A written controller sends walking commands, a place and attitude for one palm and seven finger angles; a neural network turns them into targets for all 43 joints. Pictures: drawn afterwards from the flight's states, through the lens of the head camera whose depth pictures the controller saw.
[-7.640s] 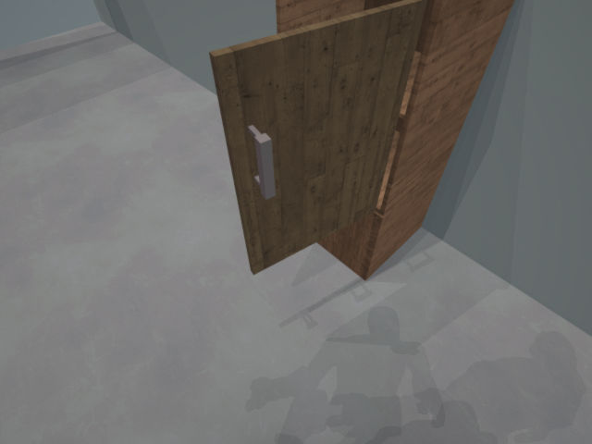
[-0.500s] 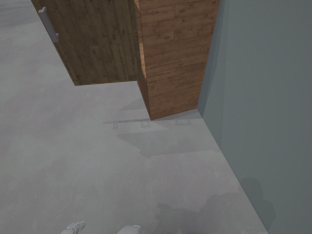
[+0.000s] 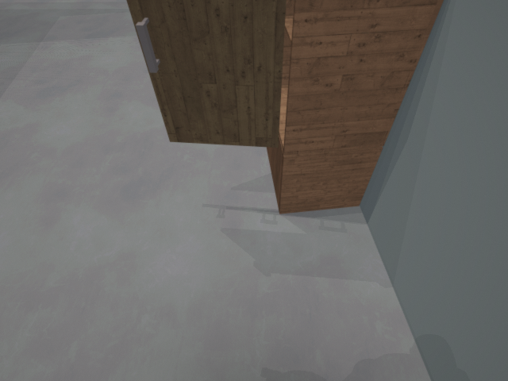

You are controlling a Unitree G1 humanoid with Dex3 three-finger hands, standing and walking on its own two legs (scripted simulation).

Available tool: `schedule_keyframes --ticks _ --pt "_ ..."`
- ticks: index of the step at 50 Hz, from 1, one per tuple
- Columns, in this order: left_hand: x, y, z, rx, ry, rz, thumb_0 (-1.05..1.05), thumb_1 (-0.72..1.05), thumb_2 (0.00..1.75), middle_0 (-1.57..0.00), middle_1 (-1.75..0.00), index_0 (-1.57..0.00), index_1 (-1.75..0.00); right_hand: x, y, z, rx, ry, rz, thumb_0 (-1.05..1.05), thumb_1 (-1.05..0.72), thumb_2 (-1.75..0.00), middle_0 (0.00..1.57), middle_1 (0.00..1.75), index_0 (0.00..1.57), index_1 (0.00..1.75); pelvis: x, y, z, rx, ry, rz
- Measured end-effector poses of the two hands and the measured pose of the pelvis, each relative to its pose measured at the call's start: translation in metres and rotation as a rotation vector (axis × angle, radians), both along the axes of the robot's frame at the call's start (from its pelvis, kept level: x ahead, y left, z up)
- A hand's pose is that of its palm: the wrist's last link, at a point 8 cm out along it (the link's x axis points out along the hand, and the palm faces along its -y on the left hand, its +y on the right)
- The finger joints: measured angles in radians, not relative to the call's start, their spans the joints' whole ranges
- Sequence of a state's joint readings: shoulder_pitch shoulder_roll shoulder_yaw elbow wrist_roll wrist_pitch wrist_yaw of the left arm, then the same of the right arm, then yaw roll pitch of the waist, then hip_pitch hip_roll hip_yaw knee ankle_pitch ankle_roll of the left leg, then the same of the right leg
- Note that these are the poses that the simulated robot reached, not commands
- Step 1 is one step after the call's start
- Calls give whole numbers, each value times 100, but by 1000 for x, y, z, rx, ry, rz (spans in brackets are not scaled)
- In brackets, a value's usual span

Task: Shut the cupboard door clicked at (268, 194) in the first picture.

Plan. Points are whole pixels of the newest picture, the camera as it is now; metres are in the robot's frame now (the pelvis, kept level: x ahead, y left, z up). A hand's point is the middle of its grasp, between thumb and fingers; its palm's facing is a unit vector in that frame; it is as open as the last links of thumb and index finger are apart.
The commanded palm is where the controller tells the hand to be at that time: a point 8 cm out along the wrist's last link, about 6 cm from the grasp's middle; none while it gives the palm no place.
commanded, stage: take the last steps up to it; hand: left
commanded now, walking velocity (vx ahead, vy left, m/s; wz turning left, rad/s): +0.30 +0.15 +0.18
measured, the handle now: (149, 45) +0.94 +0.37 +0.06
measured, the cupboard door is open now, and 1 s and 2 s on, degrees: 78 78 78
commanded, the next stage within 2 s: come to a stop and stand still in 1.10 s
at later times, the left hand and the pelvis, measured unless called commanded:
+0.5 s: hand out of the picture +0.10 +0.27 -0.17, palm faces +0.15 -0.97 -0.19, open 7.4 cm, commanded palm none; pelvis +0.14 +0.09 +0.00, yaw +3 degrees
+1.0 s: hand (131, 275) +0.33 +0.29 -0.14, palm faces +0.13 -0.97 -0.22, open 7.2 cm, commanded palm none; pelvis +0.33 +0.11 +0.02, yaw +4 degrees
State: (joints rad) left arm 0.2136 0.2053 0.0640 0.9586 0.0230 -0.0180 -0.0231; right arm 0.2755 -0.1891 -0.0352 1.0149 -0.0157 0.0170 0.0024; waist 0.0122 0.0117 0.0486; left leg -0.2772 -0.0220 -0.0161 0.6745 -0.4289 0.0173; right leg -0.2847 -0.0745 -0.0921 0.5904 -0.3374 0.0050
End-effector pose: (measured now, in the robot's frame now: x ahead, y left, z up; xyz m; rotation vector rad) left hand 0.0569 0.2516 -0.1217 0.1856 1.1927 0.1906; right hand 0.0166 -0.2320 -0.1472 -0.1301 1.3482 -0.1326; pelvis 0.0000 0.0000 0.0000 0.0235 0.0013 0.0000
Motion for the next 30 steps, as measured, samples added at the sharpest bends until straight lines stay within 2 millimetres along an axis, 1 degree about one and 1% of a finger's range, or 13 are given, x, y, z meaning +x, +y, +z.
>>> schedule_keyframes --ticks 2,4,7,9,12,14,17,19,21,23,25,27,30 --pt "-3 -3 3 4 -8 36 0 90 90 -20 -30 -20 -30 8 -4 -3 5 34 25 0 -91 -89 21 30 20 30 7 0 1 -11 -15 26" --pt "-10 -6 6 0 20 62 0 90 90 -20 -30 -20 -30 23 -6 1 4 39 32 1 -91 -89 20 30 20 30 17 3 6 -11 -13 37" --pt "-23 -11 9 -24 94 89 0 90 90 -20 -30 -20 -30 55 -4 14 1 4 40 1 -91 -89 20 30 20 30 34 8 16 -1 0 50" --pt "-32 -13 9 -47 143 109 0 90 90 -20 -30 -20 -30 81 2 22 -1 -27 56 1 -91 -89 20 30 20 30 46 13 20 9 8 60" --pt "-44 -11 7 -81 212 151 0 90 90 -20 -30 -20 -30 123 17 28 -3 -67 101 1 -91 -90 20 30 19 30 64 26 22 16 15 75" --pt "-52 -6 3 -100 258 184 0 90 90 -20 -30 -20 -30 154 32 29 -6 -95 139 1 -91 -90 20 30 19 30 77 38 19 13 15 81" --pt "-57 10 -10 -125 332 223 0 90 90 -20 -30 -21 -30 200 59 26 -18 -165 186 0 -91 -90 20 30 19 30 100 60 7 0 10 84" --pt "-53 25 -22 -132 376 225 0 90 90 -21 -30 -20 -30 223 74 20 -36 -224 189 0 -91 -90 20 30 20 30 112 74 -4 -17 4 81" --pt "-35 40 -25 -119 383 208 1 90 90 -20 -30 -20 -30 231 87 20 -37 -238 175 0 -91 -90 20 30 20 30 122 80 -5 -6 -4 67" --pt "-4 55 -23 -100 343 187 1 90 90 -20 -30 -20 -30 230 97 21 -28 -221 156 0 -91 -89 20 30 20 30 132 85 -1 -1 -4 58" --pt "35 68 -18 -80 273 161 1 90 90 -20 -30 -20 -30 226 102 21 -25 -198 117 -1 -92 -89 20 30 20 30 144 89 5 4 -3 55" --pt "78 77 -10 -62 194 133 1 91 90 -20 -30 -20 -30 222 99 22 -33 -170 92 -2 -95 -89 21 30 20 30 156 93 9 10 -2 50" --pt "142 84 2 -40 80 88 1 91 90 -20 -30 -20 -30 212 96 18 -25 -99 71 -2 -95 -89 21 30 20 30 176 96 13 17 -4 47"
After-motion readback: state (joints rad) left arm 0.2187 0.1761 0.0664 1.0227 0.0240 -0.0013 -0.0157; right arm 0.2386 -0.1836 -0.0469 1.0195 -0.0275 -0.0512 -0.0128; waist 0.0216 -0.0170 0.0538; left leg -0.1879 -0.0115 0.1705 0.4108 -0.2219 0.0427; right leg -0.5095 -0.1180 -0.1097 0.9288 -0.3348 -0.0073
